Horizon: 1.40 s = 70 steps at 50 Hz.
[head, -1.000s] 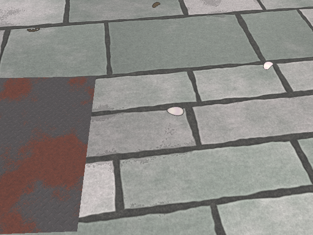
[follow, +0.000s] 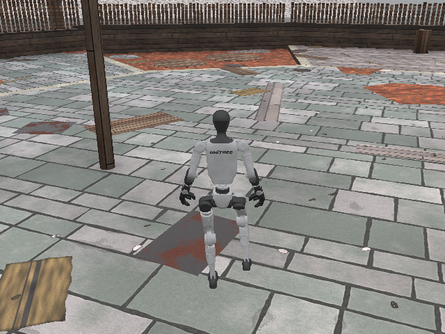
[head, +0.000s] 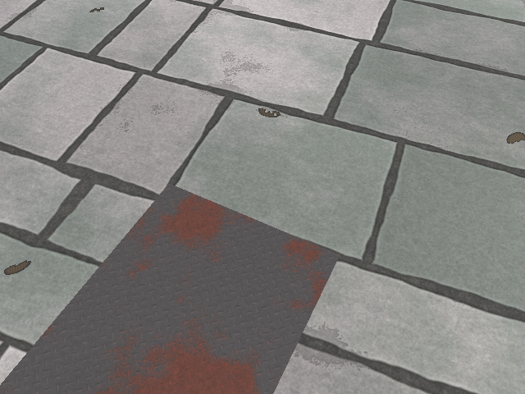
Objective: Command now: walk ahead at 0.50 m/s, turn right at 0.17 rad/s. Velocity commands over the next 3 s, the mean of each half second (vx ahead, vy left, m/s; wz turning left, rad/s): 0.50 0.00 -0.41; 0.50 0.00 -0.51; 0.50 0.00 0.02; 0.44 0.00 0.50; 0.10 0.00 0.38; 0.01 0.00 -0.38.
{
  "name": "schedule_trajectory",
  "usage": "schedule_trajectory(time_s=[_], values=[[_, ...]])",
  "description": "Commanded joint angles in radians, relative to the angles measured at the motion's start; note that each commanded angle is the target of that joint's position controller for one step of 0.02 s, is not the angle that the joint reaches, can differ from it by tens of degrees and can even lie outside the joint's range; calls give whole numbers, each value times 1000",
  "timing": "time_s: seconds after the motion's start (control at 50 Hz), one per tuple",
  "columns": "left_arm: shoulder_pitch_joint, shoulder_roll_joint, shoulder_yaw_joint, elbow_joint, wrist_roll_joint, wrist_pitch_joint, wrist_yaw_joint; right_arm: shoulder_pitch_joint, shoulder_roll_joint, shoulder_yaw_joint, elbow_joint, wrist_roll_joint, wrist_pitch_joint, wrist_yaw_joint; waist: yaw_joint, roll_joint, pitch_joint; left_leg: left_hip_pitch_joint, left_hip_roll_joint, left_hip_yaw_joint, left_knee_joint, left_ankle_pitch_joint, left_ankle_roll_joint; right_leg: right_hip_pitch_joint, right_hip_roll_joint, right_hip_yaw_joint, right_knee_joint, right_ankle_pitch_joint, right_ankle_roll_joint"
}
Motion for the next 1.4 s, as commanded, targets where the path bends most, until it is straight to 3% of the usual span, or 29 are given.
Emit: schedule_trajectory(time_s=[0.02,0.2,0.28,0.3,0.32,0.34,0.36,0.38,0.4,0.42,0.48,0.58,0.66,0.74,0.76,0.78,0.8,0.82,0.84,0.92,1.06,1.18,1.24,1.26,1.28,1.3,1.32,1.36,1.4], values=[[5,55,15,-41,0,0,-1,-36,-142,-39,-43,-6,-29,-14,7,77,-12,-5,266,-85,-175,289,133,-10,-2,40,-133,195,8],[-187,20,-1,-139,2,-13,-56,44,-178,-52,48,18,6,-32,-64,75,52,265,343,33,-110,437,78,-72,65,-52,-450,205,-66],[24,110,47,-127,4,-1,-59,1,-223,-61,37,20,41,-61,80,133,-117,261,318,101,279,1000,14,270,194,-156,-465,42,-153],[187,172,77,-96,2,4,-44,-5,-213,-53,26,19,39,-68,166,85,-206,81,280,113,529,838,-25,559,164,-61,-512,104,-204],[260,286,105,-90,-1,5,-30,103,-90,-11,-21,-10,13,-51,105,-160,-334,-378,109,91,931,72,-99,982,-109,443,-522,24,-394],[273,229,85,-104,-5,-1,-30,64,-105,-2,-18,-3,-28,-31,132,-129,-462,-564,2,-122,1089,-407,-100,1119,-203,799,-686,-63,-473],[243,173,68,-103,4,-3,-27,-41,-169,-21,-46,42,-53,-14,157,-71,-337,-662,75,-180,1104,-338,-76,1047,-171,647,-718,-84,-405],[182,148,61,-113,2,-5,-23,-90,-164,-15,-65,47,-68,-12,128,-2,-221,-661,121,-163,1019,-251,-62,894,-131,517,-729,-37,-362],[115,115,49,-124,0,-1,-23,-124,-156,-18,-61,19,-68,-20,87,76,-119,-615,156,-139,914,-199,-63,733,-80,405,-753,66,-318],[76,104,43,-141,12,-2,-18,-97,-163,-25,-65,8,-60,-24,43,20,-95,-543,176,-143,863,-164,-78,622,-66,364,-773,174,-330],[36,108,45,-159,13,-3,-6,-47,-137,-23,-53,-3,-29,-28,-4,-3,-75,-449,184,-117,746,-124,-131,458,-12,268,-813,295,-331],[97,148,59,-132,-1,7,18,-230,-81,2,-97,0,-26,-28,65,-36,-48,-361,119,-89,356,194,-170,361,69,177,-798,211,-259],[155,144,60,-109,-10,21,24,-299,-121,-12,-117,21,-41,-13,88,-56,-53,-310,88,-130,209,236,-154,441,29,286,-733,80,-230],[126,111,54,-120,0,28,25,-149,-175,-45,-81,19,-58,-13,-8,-83,-91,-109,96,-125,131,128,-77,478,37,352,-559,101,-173],[128,54,33,-133,9,24,20,-30,-215,-60,-69,1,-63,-21,-64,-18,-201,105,211,-223,141,75,-22,406,94,290,-344,50,-139],[250,-14,12,-160,-9,16,20,82,-306,-83,-45,-19,-52,-24,-39,258,-348,456,441,-624,80,-140,131,89,242,139,-2,-253,-66],[267,51,16,-159,-18,12,21,103,-257,-75,-33,6,-44,-15,-41,347,-340,474,514,-876,-9,-395,169,-88,191,126,184,-404,-50],[192,128,38,-152,-18,16,21,51,-186,-56,-47,13,-39,-18,-61,225,-205,362,475,-751,-32,-442,128,-136,144,134,255,-315,-44],[125,130,40,-161,-6,21,22,12,-159,-45,-48,7,-33,-19,-58,150,-126,248,427,-607,-33,-324,96,-117,114,97,254,-240,-40],[94,57,33,-170,-4,23,8,-36,-104,-25,-9,2,-38,-15,-2,166,-32,27,315,-330,-114,-14,97,-2,59,71,99,-133,-39],[-83,-2,1,-209,11,3,-13,2,-180,-42,57,26,-29,-17,-34,112,-9,38,301,-148,-166,201,116,27,44,-9,-303,124,-23],[-212,22,5,-253,-1,-9,-33,90,-213,-46,125,44,-1,-18,-56,128,21,141,350,-129,-118,265,84,96,84,-46,-486,117,-64],[-10,89,45,-194,14,-11,-26,76,-216,-42,138,50,14,-26,72,115,-101,112,299,-66,142,596,34,445,146,-96,-577,113,-127],[161,146,69,-158,21,-7,-14,65,-178,-24,123,34,11,-27,152,74,-222,-53,252,-38,378,458,-3,726,46,7,-542,128,-172],[255,255,90,-146,36,-1,-4,155,-61,17,87,16,-5,-20,131,-175,-372,-451,95,-2,782,-85,-77,1090,-241,449,-589,7,-321],[273,176,72,-139,26,2,-3,136,-117,4,108,35,-22,-18,154,-172,-427,-561,77,-152,944,-392,-75,1067,-288,643,-707,-112,-352],[208,132,52,-137,22,-2,-4,59,-188,-20,82,62,-28,-14,144,-119,-256,-637,127,-166,987,-336,-63,938,-254,494,-729,-127,-305],[91,61,31,-131,22,-11,-9,-17,-166,-22,70,49,-20,-19,83,-57,-98,-595,197,-136,895,-189,-65,695,-165,274,-798,-41,-254],[42,28,26,-123,32,-35,-15,24,-134,-25,93,39,7,-22,34,-71,-48,-479,225,-154,849,-109,-72,549,-120,140,-857,118,-226]])
Next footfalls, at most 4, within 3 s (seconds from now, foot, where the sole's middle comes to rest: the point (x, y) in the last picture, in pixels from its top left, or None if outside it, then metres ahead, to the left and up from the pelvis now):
0.30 right None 0.33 -0.16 -0.78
0.76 left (277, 327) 0.66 -0.04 -0.78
1.26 right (404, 297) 0.74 -0.40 -0.78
1.78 left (356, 196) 1.12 -0.32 -0.78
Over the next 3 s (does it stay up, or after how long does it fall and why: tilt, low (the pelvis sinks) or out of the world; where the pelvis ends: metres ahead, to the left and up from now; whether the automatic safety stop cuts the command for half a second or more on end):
stays up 1.17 -0.46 -0.01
